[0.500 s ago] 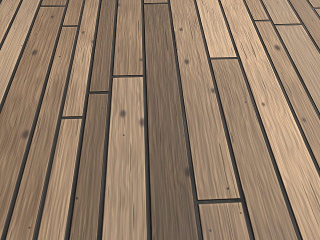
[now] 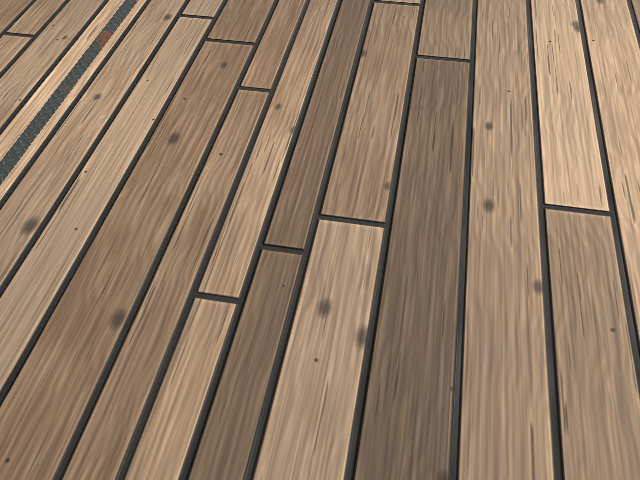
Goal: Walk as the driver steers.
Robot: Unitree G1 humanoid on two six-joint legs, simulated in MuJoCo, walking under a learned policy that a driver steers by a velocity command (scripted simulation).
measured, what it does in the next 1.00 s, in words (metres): walks ahead, turning left: left foot, then right foot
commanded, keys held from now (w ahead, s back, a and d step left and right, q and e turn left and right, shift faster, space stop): w+q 0.76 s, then w+e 0.24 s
